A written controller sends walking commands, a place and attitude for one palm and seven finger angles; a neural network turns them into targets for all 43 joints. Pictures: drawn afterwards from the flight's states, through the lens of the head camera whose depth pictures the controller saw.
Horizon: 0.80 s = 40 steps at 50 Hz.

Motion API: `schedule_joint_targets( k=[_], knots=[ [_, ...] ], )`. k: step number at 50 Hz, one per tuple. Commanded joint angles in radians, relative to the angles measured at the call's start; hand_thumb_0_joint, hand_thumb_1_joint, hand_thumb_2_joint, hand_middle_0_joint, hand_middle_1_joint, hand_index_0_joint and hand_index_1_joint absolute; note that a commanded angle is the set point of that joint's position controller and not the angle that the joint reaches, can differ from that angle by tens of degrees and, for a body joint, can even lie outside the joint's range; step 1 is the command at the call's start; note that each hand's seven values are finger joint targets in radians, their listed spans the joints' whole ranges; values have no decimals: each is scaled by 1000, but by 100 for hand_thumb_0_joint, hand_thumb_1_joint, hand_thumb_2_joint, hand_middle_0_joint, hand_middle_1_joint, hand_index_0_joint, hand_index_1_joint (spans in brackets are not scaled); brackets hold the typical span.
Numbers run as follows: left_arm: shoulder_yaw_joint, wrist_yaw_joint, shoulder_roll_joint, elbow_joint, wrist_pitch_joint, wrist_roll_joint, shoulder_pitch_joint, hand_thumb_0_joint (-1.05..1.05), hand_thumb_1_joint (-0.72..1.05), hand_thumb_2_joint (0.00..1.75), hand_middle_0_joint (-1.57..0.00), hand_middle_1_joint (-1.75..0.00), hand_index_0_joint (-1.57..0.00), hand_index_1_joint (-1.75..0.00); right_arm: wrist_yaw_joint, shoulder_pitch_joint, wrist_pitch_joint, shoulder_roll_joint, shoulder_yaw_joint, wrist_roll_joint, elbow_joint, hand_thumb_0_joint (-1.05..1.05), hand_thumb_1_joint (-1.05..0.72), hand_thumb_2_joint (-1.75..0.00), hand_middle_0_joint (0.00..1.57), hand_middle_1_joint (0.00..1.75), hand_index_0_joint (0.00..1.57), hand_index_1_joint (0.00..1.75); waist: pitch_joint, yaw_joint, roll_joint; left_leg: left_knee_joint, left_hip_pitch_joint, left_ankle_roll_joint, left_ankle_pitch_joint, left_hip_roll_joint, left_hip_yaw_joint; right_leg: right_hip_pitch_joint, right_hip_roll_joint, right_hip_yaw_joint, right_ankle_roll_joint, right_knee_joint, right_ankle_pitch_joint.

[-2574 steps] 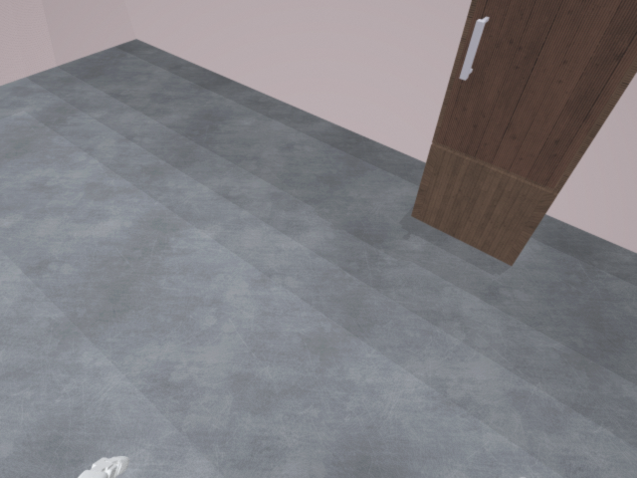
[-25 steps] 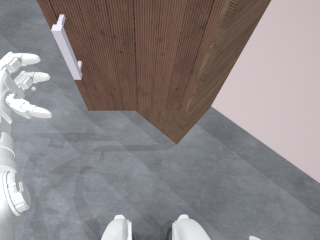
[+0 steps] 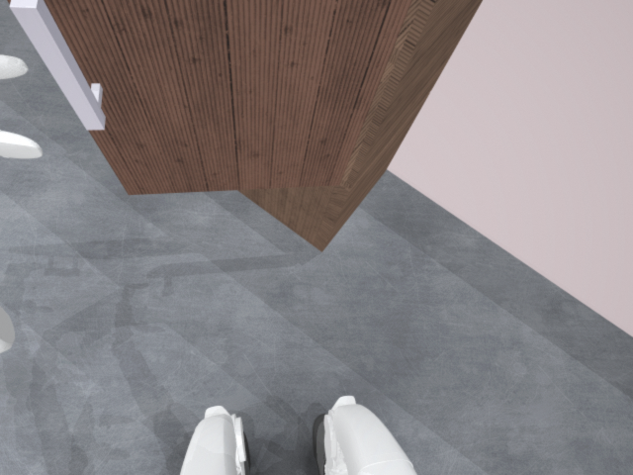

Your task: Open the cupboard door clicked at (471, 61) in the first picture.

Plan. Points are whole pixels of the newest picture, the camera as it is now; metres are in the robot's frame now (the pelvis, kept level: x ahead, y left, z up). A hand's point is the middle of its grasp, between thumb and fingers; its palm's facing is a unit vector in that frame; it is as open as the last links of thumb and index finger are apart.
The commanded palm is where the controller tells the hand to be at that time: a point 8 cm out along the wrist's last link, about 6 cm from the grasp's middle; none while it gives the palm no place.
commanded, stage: move the hooked fingers beside the handle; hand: left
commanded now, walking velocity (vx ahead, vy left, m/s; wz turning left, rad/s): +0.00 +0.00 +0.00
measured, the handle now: (69, 58) +0.58 +0.23 +0.08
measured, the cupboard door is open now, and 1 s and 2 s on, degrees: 44 44 44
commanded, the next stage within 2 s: slide the fingers in behind the handle in 0.88 s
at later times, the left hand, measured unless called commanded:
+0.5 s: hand out of the picture +0.53 +0.30 +0.09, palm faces +0.03 -1.00 +0.00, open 14.0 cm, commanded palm +0.52 +0.32 +0.08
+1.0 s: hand out of the picture +0.52 +0.29 +0.09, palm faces +0.05 -1.00 -0.02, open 14.0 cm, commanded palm +0.51 +0.32 +0.08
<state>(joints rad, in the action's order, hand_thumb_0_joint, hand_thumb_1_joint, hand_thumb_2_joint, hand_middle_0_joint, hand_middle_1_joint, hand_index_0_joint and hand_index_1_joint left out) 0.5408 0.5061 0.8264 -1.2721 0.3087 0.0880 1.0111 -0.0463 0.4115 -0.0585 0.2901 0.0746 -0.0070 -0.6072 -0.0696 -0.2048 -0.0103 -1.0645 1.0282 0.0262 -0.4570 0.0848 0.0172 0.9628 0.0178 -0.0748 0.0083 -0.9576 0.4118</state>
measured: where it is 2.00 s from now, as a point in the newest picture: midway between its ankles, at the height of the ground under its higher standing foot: outside the picture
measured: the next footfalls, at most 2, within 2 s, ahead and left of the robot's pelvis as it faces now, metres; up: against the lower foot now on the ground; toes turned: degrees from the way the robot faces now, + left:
none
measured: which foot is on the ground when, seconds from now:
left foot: down 0.00-1.00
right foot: down 0.00-1.00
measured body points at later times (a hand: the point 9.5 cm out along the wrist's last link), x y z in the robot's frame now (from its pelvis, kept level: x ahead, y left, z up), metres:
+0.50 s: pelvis +0.01 +0.01 +0.00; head +0.18 +0.05 +0.42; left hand +0.52 +0.35 +0.09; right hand -0.01 -0.26 -0.09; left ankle +0.02 +0.10 -0.67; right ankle +0.02 -0.13 -0.67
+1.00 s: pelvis +0.00 +0.00 +0.00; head +0.16 +0.03 +0.42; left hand +0.51 +0.34 +0.09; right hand +0.00 -0.27 -0.10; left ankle +0.02 +0.10 -0.67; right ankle +0.02 -0.13 -0.67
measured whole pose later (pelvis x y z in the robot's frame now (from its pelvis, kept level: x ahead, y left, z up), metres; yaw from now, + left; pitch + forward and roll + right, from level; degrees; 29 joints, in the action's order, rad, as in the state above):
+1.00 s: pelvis +0.00 +0.00 +0.00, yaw +0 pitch +24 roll -5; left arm 0.54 0.48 0.83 -1.28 0.31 0.07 1.00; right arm -0.03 0.39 -0.09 0.29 0.08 0.00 -0.58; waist -0.07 -0.21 -0.02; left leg -1.07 1.03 0.02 -0.46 0.09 0.01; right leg 0.96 0.03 -0.08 0.00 -0.96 0.41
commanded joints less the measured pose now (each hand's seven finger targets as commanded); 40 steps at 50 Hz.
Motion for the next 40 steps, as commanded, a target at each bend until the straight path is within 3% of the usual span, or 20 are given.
schedule_joint_targets(
  k=[1, 5, 7, 10, 11, 14, 18, 20, 22, 26, 27, 29, 30, 31, 34, 36, 40],
  knots=[
    [11, -7, 311, 169, 39, 9, 430, 0, -50, 30, -30, -120, -30, -120, -18, 211, 3, 212, -72, 10, 33, 0, -90, -90, 20, 30, 20, 30, -497, -10, -251, 95, -497, 2, 478, -29, -94, -91, 42, 19, -25, 82, -265],
    [6, -15, 330, 142, 15, -14, 430, 0, -50, 30, -30, -120, -30, -120, -17, 224, -10, 216, -67, 14, 41, 0, -90, -90, 20, 30, 20, 30, -492, -20, -211, 92, -455, 5, 454, -27, -95, -96, 43, 17, -19, 84, -258],
    [37, -17, 351, 177, 29, -10, 401, 0, -50, 30, -30, -120, -30, -120, -14, 230, -12, 217, -71, 18, 51, 0, -90, -90, 20, 30, 20, 30, -540, 2, -244, 91, -502, -2, 503, -24, -95, -100, 45, 14, -22, 79, -275],
    [59, -20, 377, 220, 44, -8, 395, 0, -50, 30, -30, -120, -30, -120, -8, 230, -19, 217, -74, 22, 55, 0, -90, -90, 20, 30, 20, 30, -563, 8, -248, 87, -500, -1, 525, -24, -91, -129, 46, 17, -22, 73, -303],
    [59, -18, 359, 222, 49, -1, 387, 0, -50, 30, -30, -120, -30, -120, -6, 233, -20, 215, -75, 24, 56, 0, -90, -90, 20, 30, 20, 30, -571, 5, -256, 83, -517, -2, 549, -23, -95, -114, 50, 11, -26, 67, -311],
    [92, -19, 408, 225, 49, 0, 396, 0, -50, 30, -30, -120, -30, -120, -5, 229, -21, 220, -78, 23, 55, 0, -90, -90, 20, 30, 20, 30, -558, 1, -219, 82, -470, 4, 509, -24, -88, -151, 51, 18, -20, 73, -313],
    [45, -16, 344, 288, 62, -4, 392, 0, -50, 30, -30, -120, -30, -120, 3, 233, -32, 213, -81, 22, 46, 0, -90, -90, 20, 30, 20, 30, -585, 11, -346, 86, -625, -20, 634, -13, -111, -63, 54, 4, -27, 79, -298],
    [16, -15, 290, 273, 54, 4, 383, 0, -50, 30, -30, -120, -30, -120, 7, 230, -35, 210, -82, 23, 38, 0, -90, -90, 20, 30, 20, 30, -556, -2, -312, 87, -621, -18, 616, -11, -115, -49, 57, 0, -25, 88, -283],
    [31, -9, 299, 246, 43, 19, 386, 0, -50, 30, -30, -120, -30, -120, 3, 236, -39, 214, -82, 22, 33, 0, -90, -90, 20, 30, 20, 30, -541, -10, -264, 88, -592, -11, 613, -12, -114, -72, 58, -2, -23, 88, -304],
    [-14, -4, 230, 244, 31, 29, 369, 0, -50, 30, -30, -120, -30, -120, 3, 232, -38, 205, -83, 19, 38, 0, -90, -90, 20, 30, 20, 30, -516, -12, -265, 93, -589, -7, 606, -19, -108, -73, 57, -3, -26, 94, -310],
    [14, -10, 270, 252, 34, 22, 350, 0, -50, 30, -30, -120, -30, -120, 4, 231, -41, 209, -83, 21, 39, 0, -90, -90, 20, 30, 20, 30, -532, 9, -290, 95, -599, -13, 625, -18, -109, -79, 55, -1, -26, 94, -309],
    [-11, -23, 233, 260, 41, 20, 362, 0, -50, 30, -30, -120, -30, -120, 8, 224, -43, 203, -84, 22, 40, 0, -90, -90, 20, 30, 20, 30, -515, -5, -273, 94, -592, -12, 603, -18, -108, -68, 55, -1, -25, 95, -300],
    [7, -32, 258, 259, 46, 16, 356, 0, -50, 30, -30, -120, -30, -120, 7, 223, -44, 204, -84, 23, 41, 0, -90, -90, 20, 30, 20, 30, -509, 1, -244, 97, -571, -10, 575, -18, -108, -86, 56, -1, -25, 94, -293],
    [-12, -36, 227, 278, 57, 26, 382, 0, -50, 30, -30, -120, -30, -120, 6, 220, -43, 201, -83, 22, 42, 0, -90, -90, 20, 30, 20, 30, -508, -11, -251, 95, -580, -9, 593, -20, -109, -80, 57, -1, -27, 91, -304],
    [30, -49, 280, 270, 67, 22, 375, 0, -50, 30, -30, -120, -30, -120, 6, 213, -38, 206, -84, 22, 43, 0, -90, -90, 20, 30, 20, 30, -530, 3, -240, 97, -553, -8, 555, -24, -100, -125, 54, 8, -27, 91, -310],
    [28, -54, 271, 297, 79, 20, 377, 0, -50, 30, -30, -120, -30, -120, 7, 208, -36, 200, -85, 22, 49, 0, -90, -90, 20, 30, 20, 30, -554, 12, -275, 90, -566, -7, 577, -29, -91, -137, 53, 12, -30, 84, -333],
    [19, -57, 280, 222, 59, 8, 346, 0, -50, 30, -30, -120, -30, -120, 6, 192, -35, 200, -78, 14, 54, 0, -90, -90, 20, 30, 20, 30, -478, 1, -213, 100, -471, 4, 466, -34, -75, -161, 52, 21, -21, 98, -303]
  ],
)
